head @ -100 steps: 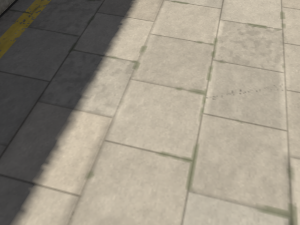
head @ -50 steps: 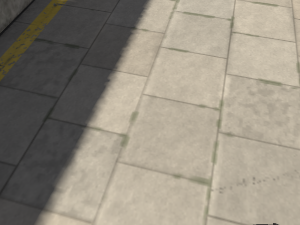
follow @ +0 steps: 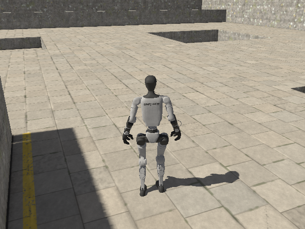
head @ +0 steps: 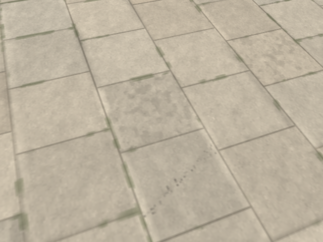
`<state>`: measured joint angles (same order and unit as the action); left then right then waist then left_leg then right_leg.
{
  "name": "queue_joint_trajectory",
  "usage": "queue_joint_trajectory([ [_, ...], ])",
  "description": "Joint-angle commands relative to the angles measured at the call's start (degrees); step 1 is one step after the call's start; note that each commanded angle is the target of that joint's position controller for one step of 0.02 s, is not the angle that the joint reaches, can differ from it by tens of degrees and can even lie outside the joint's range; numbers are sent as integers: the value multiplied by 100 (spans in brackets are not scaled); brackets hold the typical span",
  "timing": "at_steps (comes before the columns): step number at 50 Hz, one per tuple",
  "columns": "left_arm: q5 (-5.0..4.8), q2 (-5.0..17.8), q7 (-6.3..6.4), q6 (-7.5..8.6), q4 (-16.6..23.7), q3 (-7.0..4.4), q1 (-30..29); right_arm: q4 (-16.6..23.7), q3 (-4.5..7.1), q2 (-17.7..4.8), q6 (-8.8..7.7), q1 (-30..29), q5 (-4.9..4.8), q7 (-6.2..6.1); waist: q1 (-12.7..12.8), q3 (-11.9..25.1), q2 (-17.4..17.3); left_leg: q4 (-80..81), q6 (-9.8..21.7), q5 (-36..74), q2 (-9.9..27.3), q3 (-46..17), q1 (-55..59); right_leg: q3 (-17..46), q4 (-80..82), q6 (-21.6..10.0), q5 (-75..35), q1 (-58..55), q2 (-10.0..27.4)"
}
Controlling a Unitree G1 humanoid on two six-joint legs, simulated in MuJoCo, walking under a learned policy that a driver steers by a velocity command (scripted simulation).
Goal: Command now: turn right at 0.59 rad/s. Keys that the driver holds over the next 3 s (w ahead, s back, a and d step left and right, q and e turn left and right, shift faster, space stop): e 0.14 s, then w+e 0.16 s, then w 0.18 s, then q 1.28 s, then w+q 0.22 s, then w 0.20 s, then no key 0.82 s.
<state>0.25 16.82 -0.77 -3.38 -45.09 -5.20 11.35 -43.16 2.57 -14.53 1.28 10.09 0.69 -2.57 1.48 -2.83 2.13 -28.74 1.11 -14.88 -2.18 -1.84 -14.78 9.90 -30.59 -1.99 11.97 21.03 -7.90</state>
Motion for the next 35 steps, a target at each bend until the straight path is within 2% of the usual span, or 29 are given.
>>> queue_joint_trajectory([
  [1, 148, 683, 75, 100, 474, -151, -138, 372, 349, -1435, -54, 207, 145, -31, -172, 282, -1330, 1831, 1196, 12, 2609, -2496, 369, -381, -2135, 150, 1995, 1082, 22],
  [2, 171, 804, 41, 86, 387, -212, -33, 475, 223, -1003, -64, -38, 121, -5, 11, 206, -895, 1686, 1233, 575, 2336, -2057, 56, -243, -2789, 144, 1766, 796, 183],
  [3, 155, 754, -3, 47, 262, -221, 159, 522, 155, -760, -71, -355, 80, 14, 194, 98, -728, 1561, 1059, 897, 1933, -1403, -60, -302, -3211, 173, 1425, 713, 232],
  [4, 142, 730, -58, 3, 190, -224, 312, 591, 131, -694, -74, -537, 68, 14, 269, 142, -868, 1461, 899, 1093, 1618, -932, 125, -395, -3503, 230, 1151, 781, 260],
  [5, 124, 691, -115, -28, 153, -209, 391, 621, 124, -684, -83, -521, 68, -4, 214, 185, -1044, 1350, 882, 1525, 1483, -639, 360, -502, -3651, 319, 1085, 918, 280],
  [7, 83, 614, -167, -51, 221, -158, 175, 556, 142, -723, -86, -162, 76, 0, -34, 242, -993, 1172, 952, 2103, 1464, -369, 860, -671, -3443, 488, 1077, 1122, 364],
  [8, 84, 585, -189, -59, 295, -128, 2, 476, 174, -785, -93, 161, 84, 10, -213, 350, -993, 1254, 987, 1518, 1552, -415, 1207, -727, -3200, 520, 1031, 1257, 447],
  [10, 130, 576, -270, -83, 454, -88, -387, 348, 241, -933, -109, 549, 85, 37, -490, 296, -1134, 1577, 1008, -115, 1725, -643, 1589, -779, -2698, 529, 1020, 1471, 593],
  [13, 145, 549, -383, -71, 589, -42, -671, 260, 317, -1091, -163, 661, 113, 92, -582, 123, -1140, 1860, 962, -1100, 1898, -649, 1596, -930, -1996, 457, 1117, 1311, 735],
  [16, 128, 413, -437, 11, 683, 48, -843, 171, 367, -1178, -238, 693, 143, 174, -589, 17, -1100, 1910, 898, -1213, 1931, -334, 1206, -1166, -1215, 236, 1312, 675, 786],
  [18, 107, 352, -414, 103, 657, 99, -749, 92, 380, -1195, -266, 678, 144, 245, -497, -25, -1106, 1854, 879, -1021, 1875, -122, 777, -1363, -594, 19, 1390, -26, 687],
  [19, 112, 321, -383, 158, 584, 119, -559, 55, 385, -1199, -260, 634, 119, 278, -363, -33, -1066, 1745, 861, -894, 1837, -17, 531, -1461, -183, -99, 1185, -462, 625],
  [20, 151, 240, -340, 223, 416, 149, -146, 34, 375, -1166, -238, 503, 58, 300, -90, -10, -920, 1426, 790, -810, 1712, 218, 142, -1567, 453, -201, 656, -1157, 538],
  [21, 204, 286, -274, 297, 125, 135, 504, 20, 321, -993, -227, 439, 23, 311, 196, 142, -609, 797, 665, -789, 1494, 519, -473, -1558, 871, -269, 439, -2165, 380],
  [22, 262, 574, -206, 386, -155, 56, 1272, 75, 169, -542, -233, 399, 74, 339, 521, 490, 354, -564, 438, -1036, 1050, 1112, -1264, -496, 1369, -365, 1125, -3219, 1094],
  [23, 212, 1341, -126, 444, -45, -62, 1685, 519, 8, -58, -252, 19, 134, 409, 696, 581, 1714, -2299, 133, -2151, 355, 1248, -2891, 2333, 2245, -897, 2976, -3725, 2833],
  [24, 129, 1439, -47, 440, -57, -109, 1455, 530, 180, -746, -232, -176, 206, 406, 650, -52, 920, -2871, 172, -1819, 474, 472, -3263, 2670, 2365, -1370, 2679, -2894, 3101],
  [25, 114, 1041, -14, 450, 14, 29, 983, 403, 231, -899, -246, -81, 74, 475, 336, -394, 514, -2993, 211, -1156, 704, 241, -3134, 1852, 2253, -1248, 1817, -2614, 2750],
  [26, 122, 733, 12, 499, 70, 137, 617, 205, 213, -841, -294, 212, -13, 534, 72, -439, 434, -2886, 179, -669, 768, 201, -2780, 1096, 2212, -1018, 433, -2379, 2376],
  [27, 131, 580, 58, 554, 116, 195, 357, 20, 213, -810, -300, 491, 6, 530, -121, -284, 430, -2843, 108, -358, 780, 235, -2450, 478, 2128, -832, -991, -2385, 2115],
  [28, 129, 497, 93, 617, 110, 237, 290, -164, 206, -789, -261, 761, 82, 514, -208, -95, 397, -3008, 32, -186, 685, 307, -2133, -60, 1935, -752, -2556, -2330, 1970],
  [29, 116, 482, 98, 664, 68, 253, 311, -260, 193, -709, -225, 939, 90, 498, -277, 97, 345, -3156, -13, -109, 536, 279, -1890, -454, 1754, -712, -3685, -2267, 1922],
  [30, 103, 491, 107, 692, 14, 255, 392, -288, 185, -642, -199, 962, 60, 484, -274, 147, 299, -3222, -44, -52, 392, 178, -1800, -717, 1670, -679, -4239, -2177, 1934],
  [32, 90, 477, 144, 690, -89, 270, 482, -260, 180, -568, -152, 806, 34, 473, -245, 1, 325, -3081, -88, 158, 280, 88, -1898, -1056, 1700, -643, -4370, -2041, 1959],
  [35, 52, 368, 218, 634, -142, 318, 374, -82, 111, -422, -117, 303, 111, 494, -145, -206, 389, -2157, -122, 588, 300, 389, -1918, -1438, 1629, -586, -4271, -1980, 1853],
])
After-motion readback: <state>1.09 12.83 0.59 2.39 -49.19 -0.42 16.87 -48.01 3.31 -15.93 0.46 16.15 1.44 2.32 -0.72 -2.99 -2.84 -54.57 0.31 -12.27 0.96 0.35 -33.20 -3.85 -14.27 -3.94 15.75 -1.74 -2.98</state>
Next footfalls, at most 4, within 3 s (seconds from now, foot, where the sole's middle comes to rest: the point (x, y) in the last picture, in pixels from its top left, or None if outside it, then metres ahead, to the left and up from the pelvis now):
0.44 right None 0.03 -0.13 -0.77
0.88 left None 0.29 -0.03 -0.77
1.36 right None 0.27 -0.21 -0.77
1.84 left None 0.19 -0.02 -0.77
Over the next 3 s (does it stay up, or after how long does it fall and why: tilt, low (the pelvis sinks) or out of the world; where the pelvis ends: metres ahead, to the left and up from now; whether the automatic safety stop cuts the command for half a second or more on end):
stays up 0.44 0.04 0.01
